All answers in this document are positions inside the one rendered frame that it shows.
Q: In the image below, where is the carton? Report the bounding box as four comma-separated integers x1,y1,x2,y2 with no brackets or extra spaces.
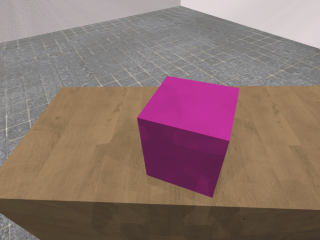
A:
137,76,240,198

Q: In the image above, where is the pedestal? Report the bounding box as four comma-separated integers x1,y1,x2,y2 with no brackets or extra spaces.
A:
0,85,320,240

